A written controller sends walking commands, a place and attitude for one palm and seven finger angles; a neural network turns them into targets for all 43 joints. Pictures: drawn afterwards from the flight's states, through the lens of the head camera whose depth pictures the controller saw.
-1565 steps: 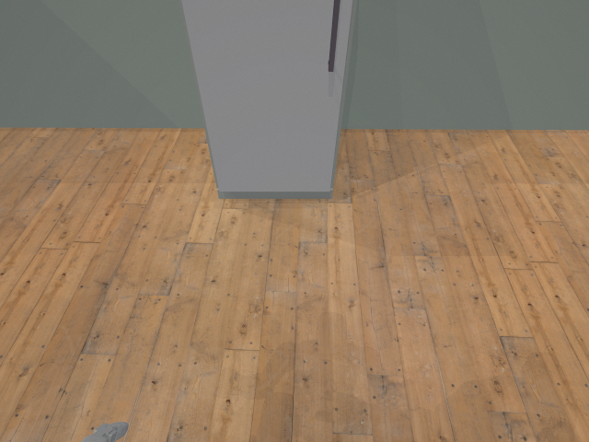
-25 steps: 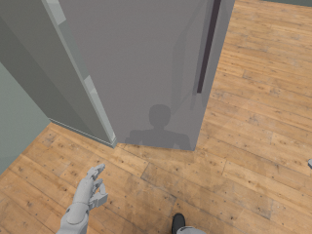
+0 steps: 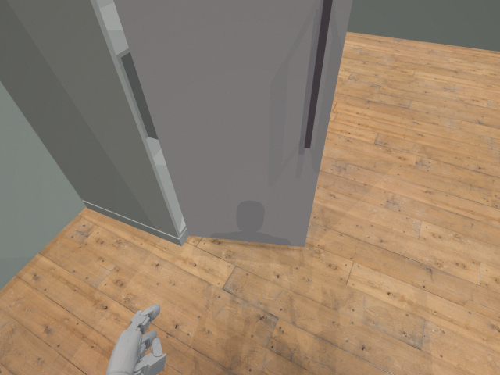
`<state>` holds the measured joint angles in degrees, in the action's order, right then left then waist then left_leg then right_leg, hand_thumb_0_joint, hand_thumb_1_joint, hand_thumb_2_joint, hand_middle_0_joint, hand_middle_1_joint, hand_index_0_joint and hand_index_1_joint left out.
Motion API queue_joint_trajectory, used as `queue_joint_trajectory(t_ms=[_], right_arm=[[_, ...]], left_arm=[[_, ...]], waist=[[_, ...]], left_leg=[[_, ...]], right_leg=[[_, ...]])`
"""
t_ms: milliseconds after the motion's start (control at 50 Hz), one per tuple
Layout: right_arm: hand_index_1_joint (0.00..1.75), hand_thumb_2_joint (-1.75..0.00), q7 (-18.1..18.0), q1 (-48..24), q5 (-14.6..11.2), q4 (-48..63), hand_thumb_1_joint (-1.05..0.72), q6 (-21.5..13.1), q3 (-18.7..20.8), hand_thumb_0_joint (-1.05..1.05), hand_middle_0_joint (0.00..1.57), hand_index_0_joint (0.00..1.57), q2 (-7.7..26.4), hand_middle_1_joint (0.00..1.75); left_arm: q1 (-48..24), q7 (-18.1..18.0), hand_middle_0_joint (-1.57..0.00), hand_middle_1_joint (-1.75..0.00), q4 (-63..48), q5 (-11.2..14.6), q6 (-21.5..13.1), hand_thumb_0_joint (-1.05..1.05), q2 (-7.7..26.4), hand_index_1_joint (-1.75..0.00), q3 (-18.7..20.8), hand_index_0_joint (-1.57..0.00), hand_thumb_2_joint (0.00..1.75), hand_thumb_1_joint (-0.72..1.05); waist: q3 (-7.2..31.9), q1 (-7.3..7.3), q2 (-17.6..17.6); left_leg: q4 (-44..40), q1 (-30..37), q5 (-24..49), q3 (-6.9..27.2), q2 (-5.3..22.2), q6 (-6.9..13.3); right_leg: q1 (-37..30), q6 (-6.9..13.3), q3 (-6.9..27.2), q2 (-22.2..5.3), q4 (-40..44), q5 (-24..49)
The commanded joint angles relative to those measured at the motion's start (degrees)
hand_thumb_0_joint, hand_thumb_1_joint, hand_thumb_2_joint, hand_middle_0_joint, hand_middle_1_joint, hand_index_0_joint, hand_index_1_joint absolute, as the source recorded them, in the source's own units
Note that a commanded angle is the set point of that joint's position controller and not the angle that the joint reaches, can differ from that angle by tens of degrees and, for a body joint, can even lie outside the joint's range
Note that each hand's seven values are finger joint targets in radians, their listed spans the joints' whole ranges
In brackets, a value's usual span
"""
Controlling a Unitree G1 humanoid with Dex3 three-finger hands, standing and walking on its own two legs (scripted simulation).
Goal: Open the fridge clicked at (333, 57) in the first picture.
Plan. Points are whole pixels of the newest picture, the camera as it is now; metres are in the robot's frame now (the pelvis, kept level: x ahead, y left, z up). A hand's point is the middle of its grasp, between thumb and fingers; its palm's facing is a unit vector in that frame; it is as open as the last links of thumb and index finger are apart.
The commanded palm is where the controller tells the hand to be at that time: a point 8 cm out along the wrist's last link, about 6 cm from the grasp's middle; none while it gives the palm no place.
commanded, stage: stop stepping back and stand still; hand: right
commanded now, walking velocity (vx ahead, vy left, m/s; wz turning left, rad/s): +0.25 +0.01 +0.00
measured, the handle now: (316, 77) +0.73 -0.10 +0.12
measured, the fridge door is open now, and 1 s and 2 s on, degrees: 73 73 73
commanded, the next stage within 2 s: let the arm hang, fingers relaxed in 0.40 s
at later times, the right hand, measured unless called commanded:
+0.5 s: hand out of the picture +0.19 -0.27 +0.18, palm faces +0.47 +0.74 -0.48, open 7.4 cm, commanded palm none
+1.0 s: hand out of the picture -0.01 -0.21 -0.17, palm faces +0.07 +0.97 -0.24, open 7.1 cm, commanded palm none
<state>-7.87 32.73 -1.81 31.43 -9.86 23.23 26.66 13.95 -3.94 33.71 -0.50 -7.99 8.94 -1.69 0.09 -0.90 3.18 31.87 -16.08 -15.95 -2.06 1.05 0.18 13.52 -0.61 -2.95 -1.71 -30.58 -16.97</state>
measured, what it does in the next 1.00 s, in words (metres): stands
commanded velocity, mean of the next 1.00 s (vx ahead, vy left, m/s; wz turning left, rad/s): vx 0.04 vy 0.00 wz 0.00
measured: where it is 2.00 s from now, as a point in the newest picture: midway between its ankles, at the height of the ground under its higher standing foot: outside the picture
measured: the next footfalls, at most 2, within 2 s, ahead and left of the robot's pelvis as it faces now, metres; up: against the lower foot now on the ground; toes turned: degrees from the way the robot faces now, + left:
none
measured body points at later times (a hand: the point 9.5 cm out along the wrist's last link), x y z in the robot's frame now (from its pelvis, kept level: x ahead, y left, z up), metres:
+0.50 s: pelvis -0.01 +0.00 -0.01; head -0.01 -0.01 +0.44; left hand +0.14 +0.21 -0.09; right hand +0.16 -0.31 +0.21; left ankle +0.02 +0.10 -0.74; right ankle +0.01 -0.13 -0.73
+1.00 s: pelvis -0.01 -0.01 +0.00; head +0.02 -0.02 +0.45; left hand +0.03 +0.25 -0.14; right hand -0.01 -0.26 -0.15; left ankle +0.02 +0.10 -0.73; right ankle +0.00 -0.13 -0.73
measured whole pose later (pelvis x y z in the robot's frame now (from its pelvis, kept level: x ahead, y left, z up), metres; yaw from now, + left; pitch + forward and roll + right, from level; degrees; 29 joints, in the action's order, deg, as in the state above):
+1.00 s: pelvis -0.01 -0.01 +0.00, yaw -5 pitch +0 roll +1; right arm -0.4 15.4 0.9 -58.1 1.3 0.7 13.8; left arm 14.9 -0.6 58.0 -1.9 2.4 13.3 0.6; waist -3.6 -0.5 0.2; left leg 27.8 -15.0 -12.9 -7.2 0.9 1.4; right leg 16.5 -0.2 -3.5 -3.0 -30.6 -14.1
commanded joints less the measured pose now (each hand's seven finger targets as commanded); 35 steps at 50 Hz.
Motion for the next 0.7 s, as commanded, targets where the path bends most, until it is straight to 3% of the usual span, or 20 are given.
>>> queue_joint_trajectory(t_ms=[0, 40, 60, 80, 140, 180, 200, 220, 240, 260, 280, 340, 400, 420, 460, 480, 500, 560, 620, 680], right_arm=[[0.30, -0.90, -1.86, -3.34, -0.51, 3.53, -0.90, -3.72, 9.31, 0.00, 0.20, 0.20, 7.32, 0.30], [0.30, -0.90, -1.65, -3.43, -0.50, 0.36, -0.90, -3.33, 8.62, 0.00, 0.20, 0.20, 7.27, 0.30], [0.30, -0.90, -1.71, -5.22, -0.50, -0.22, -0.90, -3.30, 7.86, 0.00, 0.20, 0.20, 7.40, 0.30], [0.30, -0.90, -1.54, -7.57, -0.39, -0.77, -0.90, -3.42, 5.89, 0.00, 0.20, 0.20, 5.62, 0.30], [0.30, -0.90, -1.59, -10.89, 0.24, -0.82, -0.90, -3.44, 3.76, 0.00, 0.20, 0.20, 4.68, 0.30], [0.30, -0.90, -1.53, -15.33, 0.44, 3.52, -0.90, -3.74, 1.68, 0.00, 0.20, 0.20, 4.34, 0.30], [0.30, -0.90, -1.57, -16.07, 0.41, 4.99, -0.90, -4.24, 2.23, 0.00, 0.20, 0.20, 5.05, 0.30], [0.30, -0.90, -1.92, -17.87, 0.60, 9.46, -0.90, -5.07, 2.07, 0.00, 0.20, 0.20, 4.78, 0.30], [0.30, -0.90, -2.70, -19.59, 1.69, 12.37, -0.90, -5.72, 3.63, 0.00, 0.20, 0.20, 6.98, 0.30], [0.30, -0.90, -2.81, -19.36, 2.22, 12.80, -0.90, -6.10, 6.25, 0.00, 0.20, 0.20, 9.27, 0.30], [0.30, -0.90, -2.49, -18.47, 2.00, 14.40, -0.90, -6.26, 8.38, 0.00, 0.20, 0.20, 12.39, 0.30], [0.30, -0.90, -2.87, -10.00, 1.62, 13.64, -0.90, -5.38, 7.24, 0.00, 0.20, 0.20, 8.52, 0.30], [0.30, -0.90, -2.64, -4.31, 1.35, 8.09, -0.90, -4.97, 7.78, 0.00, 0.20, 0.20, 7.20, 0.30], [0.30, -0.90, -2.52, -3.70, 1.24, 5.36, -0.90, -5.19, 8.65, 0.00, 0.20, 0.20, 7.78, 0.30], [0.30, -0.90, -2.19, -5.27, 0.37, 2.30, -0.90, -5.02, 9.13, 0.00, 0.20, 0.20, 8.36, 0.30], [0.30, -0.90, 5.83, -8.64, 4.38, -38.17, -0.90, 4.55, -14.72, 0.00, 0.20, 0.20, -0.37, 0.30], [0.30, -0.90, 7.22, -10.90, 4.53, -38.58, -0.90, 8.46, -14.08, 0.00, 0.20, 0.20, -1.83, 0.30], [0.30, -0.90, 7.33, -15.08, 3.33, -42.63, -0.90, 9.70, -16.77, 0.00, 0.20, 0.20, -5.42, 0.30], [0.30, -0.90, 7.22, -18.70, 3.58, -50.97, -0.90, 9.62, -18.20, 0.00, 0.20, 0.20, -2.68, 0.30], [0.30, -0.90, 6.95, -21.37, 3.42, -60.99, -0.90, 10.02, -19.01, 0.00, 0.20, 0.20, -2.40, 0.30]], left_arm=[[-5.97, -0.72, -0.20, -0.30, -6.91, 0.05, -1.62, 0.00, 10.74, -0.30, 4.78, -0.20, 0.90, 0.90], [-5.73, -0.76, -0.20, -0.30, -6.51, -0.08, -0.72, 0.00, 9.71, -0.30, 4.85, -0.20, 0.90, 0.90], [-5.61, -0.66, -0.20, -0.30, -5.66, 0.18, -0.62, 0.00, 9.24, -0.30, 4.73, -0.20, 0.90, 0.90], [-6.62, -0.36, -0.20, -0.30, -5.53, 0.34, -0.68, 0.00, 9.59, -0.30, 4.68, -0.20, 0.90, 0.90], [-4.81, -0.32, -0.20, -0.30, -4.43, -0.16, -0.69, 0.00, 8.63, -0.30, 3.27, -0.20, 0.90, 0.90], [-5.92, -1.31, -0.20, -0.30, -4.26, -0.30, -1.12, 0.00, 9.10, -0.30, 3.10, -0.20, 0.90, 0.90], [-5.38, -1.73, -0.20, -0.30, -4.45, -0.55, -1.70, 0.00, 10.60, -0.30, 3.42, -0.20, 0.90, 0.90], [-5.77, -1.55, -0.20, -0.30, -5.43, -0.47, -2.25, 0.00, 12.18, -0.30, 3.73, -0.20, 0.90, 0.90], [-6.31, -1.21, -0.20, -0.30, -6.14, -0.32, -2.84, 0.00, 10.39, -0.30, 3.42, -0.20, 0.90, 0.90], [-6.00, -0.89, -0.20, -0.30, -5.46, -0.61, -3.48, 0.00, 9.55, -0.30, 3.87, -0.20, 0.90, 0.90], [-5.25, -0.47, -0.20, -0.30, -4.59, -0.56, -4.16, 0.00, 9.76, -0.30, 4.06, -0.20, 0.90, 0.90], [-5.56, 0.71, -0.20, -0.30, -4.40, -0.32, -5.59, 0.00, 8.83, -0.30, 3.36, -0.20, 0.90, 0.90], [-4.69, 0.89, -0.20, -0.30, -5.27, 0.00, -5.11, 0.00, 9.90, -0.30, 3.81, -0.20, 0.90, 0.90], [-4.66, 0.83, -0.20, -0.30, -5.36, -0.04, -4.58, 0.00, 9.65, -0.30, 4.00, -0.20, 0.90, 0.90], [-3.75, 0.79, -0.20, -0.30, -5.33, -0.19, -3.83, 0.00, 9.14, -0.30, 4.17, -0.20, 0.90, 0.90], [-6.65, 5.39, -0.20, -0.30, 6.58, -0.04, -5.61, 0.00, 14.10, -0.30, 5.76, -0.20, 0.90, 0.90], [-2.28, 5.02, -0.20, -0.30, 7.72, 0.92, -0.45, 0.00, 13.62, -0.30, 6.79, -0.20, 0.90, 0.90], [1.55, 4.89, -0.20, -0.30, 7.01, 0.06, 4.35, 0.00, 12.88, -0.30, 5.36, -0.20, 0.90, 0.90], [-2.61, 4.53, -0.20, -0.30, 6.71, -1.00, 6.02, 0.00, 16.06, -0.30, 5.41, -0.20, 0.90, 0.90], [-4.12, 4.35, -0.20, -0.30, 9.36, -1.80, 7.17, 0.00, 16.31, -0.30, 4.76, -0.20, 0.90, 0.90]], waist=[[0.62, 0.87, -6.08], [-0.62, 1.23, 4.88], [-0.80, 1.46, 9.47], [-1.56, 1.58, 8.11], [-0.55, 0.19, 6.02], [-0.69, -0.98, -0.69], [-0.89, -0.94, -9.40], [-1.36, -0.42, -23.84], [-2.63, -0.14, -24.21], [-2.42, 0.63, -17.58], [-1.03, 0.67, -16.31], [-0.64, 1.72, -18.42], [1.33, 1.55, -15.17], [1.74, 1.44, -9.34], [1.53, 0.32, 4.89], [3.45, -2.19, 4.03], [6.37, -3.06, 1.63], [5.41, -1.87, 6.85], [4.23, -0.38, 8.16], [0.82, 0.31, -0.71]], left_leg=[[-6.46, 7.22, -13.13, 4.91, 1.52, 3.04], [-17.38, 1.22, -31.18, 22.58, 10.94, 9.08], [-21.44, -0.31, -32.33, 29.28, 16.80, 11.74], [-21.38, 1.64, -26.29, 30.85, 18.15, 13.06], [-15.75, -7.73, -17.85, 16.55, 14.54, 8.98], [-8.21, -13.63, -20.46, 6.81, 8.58, 5.22], [1.83, -14.94, -19.73, 4.41, 4.46, 3.30], [15.74, -18.39, -16.76, -0.40, -1.26, 0.08], [25.64, -16.91, -14.61, 1.44, -1.68, 0.03], [28.28, -14.76, -11.79, 2.74, -0.32, -0.16], [28.28, -12.61, -11.02, 3.23, 0.06, -0.37], [11.34, -2.46, -8.97, 0.14, 0.65, -0.81], [-3.81, 10.10, -1.36, -3.17, -1.39, -0.34], [-7.98, 11.40, -0.11, 1.53, 0.85, 1.13], [-13.94, 6.61, 3.66, 19.93, 12.87, 7.16], [-4.60, 6.33, 31.98, 12.50, 21.29, 8.20], [-4.30, -0.20, 26.33, 11.98, 18.14, 8.20], [3.15, -2.46, 18.92, 0.72, 10.01, 4.09], [2.35, -2.93, 14.73, 1.16, 7.94, 2.86], [1.93, 0.31, 6.10, 0.77, 5.00, 1.12]], right_leg=[[13.97, 3.31, 3.59, -4.28, 5.85, -19.10], [16.55, 1.77, -0.37, 1.05, -13.01, -15.20], [16.92, 1.46, -0.92, 1.33, -23.61, -11.17], [20.66, 1.75, 1.45, 0.36, -29.26, -12.10], [6.45, 2.61, 2.79, -3.11, -14.78, -9.04], [-5.79, 2.30, -0.86, -0.40, -1.07, -4.04], [-6.04, 4.01, 6.59, -3.30, 6.95, -11.06], [-5.37, 7.78, 24.62, -14.02, 18.22, -22.05], [0.16, 12.09, 31.02, -19.10, 22.97, -25.39], [2.39, 12.27, 27.71, -17.70, 22.25, -21.49], [4.42, 11.43, 26.34, -16.74, 21.46, -22.24], [5.42, 8.73, 15.05, -13.15, 16.09, -4.71], [10.27, 4.35, 5.95, -8.14, 8.93, -2.94], [11.52, 3.15, 3.71, -5.83, 4.01, -2.87], [12.85, 0.47, -0.19, 0.06, -8.93, -3.62], [16.90, 0.47, 1.82, -5.33, -14.01, -6.07], [9.29, -0.80, 4.07, -4.61, -13.91, -9.26], [6.30, 1.14, 3.68, -3.84, -8.74, 13.20], [4.95, 3.06, 6.25, -4.93, -5.12, 18.39], [8.13, 3.97, 8.69, -6.55, 2.78, 15.93]])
